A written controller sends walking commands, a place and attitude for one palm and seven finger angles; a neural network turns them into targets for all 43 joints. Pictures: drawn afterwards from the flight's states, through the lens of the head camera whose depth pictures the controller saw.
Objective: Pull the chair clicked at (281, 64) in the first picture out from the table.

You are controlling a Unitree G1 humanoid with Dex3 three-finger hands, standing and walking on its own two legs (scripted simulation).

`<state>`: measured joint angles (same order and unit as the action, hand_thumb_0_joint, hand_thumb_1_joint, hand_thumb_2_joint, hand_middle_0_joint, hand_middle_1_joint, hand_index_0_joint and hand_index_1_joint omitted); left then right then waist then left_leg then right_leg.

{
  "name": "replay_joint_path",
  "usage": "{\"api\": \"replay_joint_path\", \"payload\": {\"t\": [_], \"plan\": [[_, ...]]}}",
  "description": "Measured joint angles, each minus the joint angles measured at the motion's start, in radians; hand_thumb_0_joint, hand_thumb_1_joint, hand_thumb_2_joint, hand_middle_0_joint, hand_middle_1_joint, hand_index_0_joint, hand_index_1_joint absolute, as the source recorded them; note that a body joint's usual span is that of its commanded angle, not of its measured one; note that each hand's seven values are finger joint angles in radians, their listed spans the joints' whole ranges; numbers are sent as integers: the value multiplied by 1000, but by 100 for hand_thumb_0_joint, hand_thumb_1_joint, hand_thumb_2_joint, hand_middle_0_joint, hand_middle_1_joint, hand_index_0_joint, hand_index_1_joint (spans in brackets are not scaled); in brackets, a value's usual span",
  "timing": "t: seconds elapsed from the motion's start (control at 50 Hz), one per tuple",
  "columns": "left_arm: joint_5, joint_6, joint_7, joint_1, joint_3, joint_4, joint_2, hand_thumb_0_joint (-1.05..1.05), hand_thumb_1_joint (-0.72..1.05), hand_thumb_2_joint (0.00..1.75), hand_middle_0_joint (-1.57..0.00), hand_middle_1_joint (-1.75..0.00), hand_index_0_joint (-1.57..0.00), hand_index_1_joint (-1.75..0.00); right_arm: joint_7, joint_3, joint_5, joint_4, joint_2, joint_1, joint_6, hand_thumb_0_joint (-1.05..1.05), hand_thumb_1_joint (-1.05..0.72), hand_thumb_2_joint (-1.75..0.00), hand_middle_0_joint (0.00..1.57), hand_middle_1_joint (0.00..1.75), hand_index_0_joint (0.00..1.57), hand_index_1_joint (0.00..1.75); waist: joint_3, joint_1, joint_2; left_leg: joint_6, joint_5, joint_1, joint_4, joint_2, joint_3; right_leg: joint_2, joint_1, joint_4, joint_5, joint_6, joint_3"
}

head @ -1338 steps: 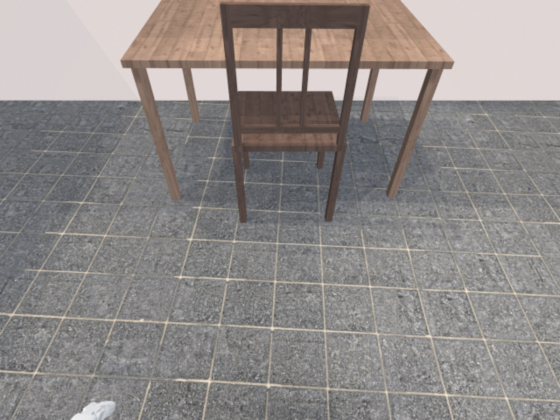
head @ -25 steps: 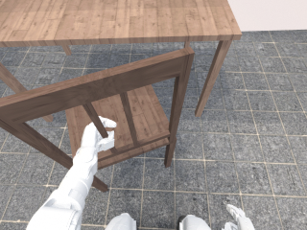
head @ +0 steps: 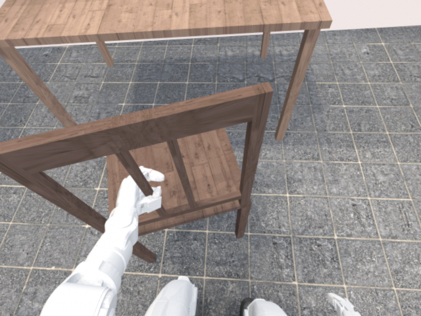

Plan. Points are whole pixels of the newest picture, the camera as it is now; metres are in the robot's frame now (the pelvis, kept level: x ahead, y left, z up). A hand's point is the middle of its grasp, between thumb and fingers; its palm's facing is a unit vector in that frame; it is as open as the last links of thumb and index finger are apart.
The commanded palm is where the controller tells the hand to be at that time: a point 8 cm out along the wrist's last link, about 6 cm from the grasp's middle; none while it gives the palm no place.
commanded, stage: step backward, pulling the chair out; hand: left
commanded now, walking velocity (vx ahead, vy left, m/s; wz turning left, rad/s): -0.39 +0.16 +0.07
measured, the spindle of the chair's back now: (146, 188) +0.36 +0.16 -0.06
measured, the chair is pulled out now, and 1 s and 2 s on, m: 0.43 0.70 0.70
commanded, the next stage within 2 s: stop walking, hand still on the chair in 0.26 s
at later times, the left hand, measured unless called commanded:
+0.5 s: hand (125, 277) +0.19 +0.18 -0.07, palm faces -0.05 -0.98 -0.17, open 5.0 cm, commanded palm +0.17 +0.23 -0.06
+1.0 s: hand out of the picture +0.08 +0.21 -0.07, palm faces -0.03 -0.99 -0.17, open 5.0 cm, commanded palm +0.06 +0.26 -0.06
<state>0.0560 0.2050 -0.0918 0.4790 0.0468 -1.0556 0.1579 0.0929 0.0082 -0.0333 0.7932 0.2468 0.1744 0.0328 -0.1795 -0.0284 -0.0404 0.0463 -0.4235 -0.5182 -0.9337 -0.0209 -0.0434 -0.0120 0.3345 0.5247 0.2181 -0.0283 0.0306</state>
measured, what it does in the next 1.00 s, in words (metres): walks backwards: left foot, then right foot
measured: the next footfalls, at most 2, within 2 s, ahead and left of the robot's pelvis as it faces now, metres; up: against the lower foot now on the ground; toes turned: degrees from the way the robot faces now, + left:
left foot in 0.26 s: -0.13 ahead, +0.21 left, +0.00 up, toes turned +6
right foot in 0.46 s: -0.06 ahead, -0.04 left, +0.00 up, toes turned +0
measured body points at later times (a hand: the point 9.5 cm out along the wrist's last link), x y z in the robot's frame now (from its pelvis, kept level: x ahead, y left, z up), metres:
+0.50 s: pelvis -0.13 +0.06 -0.01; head -0.07 +0.04 +0.44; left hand +0.18 +0.23 -0.05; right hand -0.05 -0.16 -0.15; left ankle -0.17 +0.22 -0.73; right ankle -0.10 -0.04 -0.74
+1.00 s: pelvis -0.18 +0.09 +0.00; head -0.18 +0.08 +0.45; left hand +0.08 +0.26 -0.05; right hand -0.06 -0.14 -0.12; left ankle -0.17 +0.21 -0.74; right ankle -0.10 -0.04 -0.73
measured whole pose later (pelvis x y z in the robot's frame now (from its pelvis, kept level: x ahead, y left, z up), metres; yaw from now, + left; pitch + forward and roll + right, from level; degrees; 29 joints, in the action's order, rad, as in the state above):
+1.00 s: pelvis -0.18 +0.09 +0.00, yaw +1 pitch -3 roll +0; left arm 0.02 0.15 -0.08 0.13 -0.10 -0.84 0.09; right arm 0.11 -0.02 -0.02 0.72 0.21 0.25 0.01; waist -0.05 -0.01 -0.03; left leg 0.00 -0.25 -0.20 -0.49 0.03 0.07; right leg -0.03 0.29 0.46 0.16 0.02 0.01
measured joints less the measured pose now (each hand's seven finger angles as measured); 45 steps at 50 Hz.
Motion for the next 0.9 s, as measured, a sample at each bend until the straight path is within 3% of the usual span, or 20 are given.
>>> {"api": "replay_joint_path", "payload": {"t": [0.06, 0.12, 0.2, 0.26, 0.3, 0.34, 0.4, 0.46, 0.5, 0.54, 0.6, 0.66, 0.7, 0.78, 0.9], "plan": [[-8, -5, -2, -5, 12, -13, -15, 3, 70, 79, -30, -118, -49, -145, 4, -2, 1, 0, 26, 2, 2, 1, -91, -90, 21, 30, 20, 30, 23, -24, 28, 17, -44, 26, -85, -22, -6, -48, 27, -21, -35, 11, -4], [-13, -24, -5, 2, -3, -9, -29, 3, 70, 79, -29, -118, -49, -145, 14, 2, -4, -11, 52, 2, -4, 1, -91, -90, 20, 30, 20, 30, 39, -39, 42, 22, -86, 97, -22, -6, -11, -89, 62, -26, -64, 29, -3], [-25, -46, -4, 25, -48, 13, -48, 2, 71, 79, -27, -122, -49, -145, 32, 6, -1, -29, 74, 5, -5, 1, -91, -90, 20, 30, 20, 30, 60, -39, 64, 18, -57, 209, 189, 31, 18, -133, 128, -24, -108, 55, -7], [-32, -44, 7, 38, -87, 34, -68, 2, 71, 80, -27, -126, -49, -145, 43, 12, 3, -51, 91, 17, -11, 1, -91, -90, 20, 30, 20, 30, 79, -41, 48, 20, 101, 322, 449, 75, 70, -143, 184, 11, -127, 85, 1], [-33, -38, 14, 40, -108, 49, -53, 1, 72, 80, -27, -127, -49, -145, 45, 20, 4, -47, 50, 5, -26, 1, -91, -90, 20, 30, 20, 30, 59, -25, 103, 33, 62, 350, 478, 45, 113, -164, 203, 46, -130, 85, -39], [-33, -38, 18, 11, -122, 61, -38, 1, 74, 81, -26, -127, -49, -145, 35, 13, 11, -69, 7, 26, -38, 1, -91, -90, 20, 30, 20, 30, 60, -7, 112, 19, 72, 350, 450, 52, 135, -127, 200, 141, -48, 70, -37], [-20, -45, 31, -42, -113, 74, -40, 2, 74, 80, -25, -126, -49, -145, 8, 2, 26, -88, -42, 68, -41, 1, -91, -90, 20, 30, 20, 30, 62, -17, 46, 11, 75, 337, 415, 105, 115, -39, 142, 267, 137, 48, 10], [-27, -51, 41, -98, -112, 137, -42, 2, 74, 80, -28, -125, -49, -145, -26, -13, 13, -98, -78, 118, -44, 1, -91, -90, 20, 30, 20, 30, 54, -2, 8, 20, 62, 312, 360, 129, 99, 7, -9, 77, 49, 23, 40], [-23, -52, 40, -121, -104, 173, -47, 2, 74, 81, -30, -124, -49, -145, -24, -3, 2, -93, -69, 108, -41, 0, -93, -90, 21, 30, 21, 30, 23, -1, -35, 17, 46, 288, 296, 154, 85, 35, -48, 14, 18, -10, 50], [-15, -47, 38, -132, -97, 182, -52, 2, 73, 82, -30, -123, -49, -145, -19, -1, -2, -86, -48, 88, -43, 0, -94, -90, 21, 30, 21, 30, 5, -14, -49, -3, 7, 252, 233, 131, 57, 29, -40, 18, 7, -8, 55], [-15, -58, 30, -145, -97, 181, -57, 2, 73, 83, -30, -124, -49, -145, -3, -3, -2, -72, -21, 70, -47, 0, -94, -90, 21, 30, 21, 30, 15, -18, -21, -23, -44, 231, 212, 78, 46, -4, -23, 25, -8, 5, 44], [-21, -68, 24, -171, -109, 189, -57, 2, 73, 84, -30, -126, -49, -145, 17, -9, 8, -66, 2, 61, -41, 0, -93, -90, 21, 30, 20, 30, 40, -26, 4, -35, 106, 276, 356, 64, 61, -22, -8, 43, -14, 20, 41], [-26, -71, 19, -190, -119, 187, -50, 2, 74, 84, -30, -127, -49, -145, 24, -8, 15, -64, 4, 55, -40, 0, -92, -90, 21, 30, 20, 30, 49, -15, 30, -30, 158, 293, 373, 53, 82, -33, -12, 48, -10, 29, 19], [-20, -76, 17, -242, -132, 178, -57, 3, 74, 84, -29, -127, -49, -145, 24, -10, 11, -85, -1, 75, -38, 1, -92, -90, 20, 30, 20, 30, 93, -3, 27, -37, 159, 307, 407, 58, 94, -23, -21, 26, 54, 38, 6], [-30, -63, 15, -303, -140, 195, -65, 2, 74, 84, -32, -129, -49, -145, 13, -20, 15, -80, -23, 79, -36, 1, -91, -90, 20, 30, 20, 30, 115, 13, 16, -43, 166, 313, 413, 55, 100, -19, -45, -35, -51, 39, -7]]}}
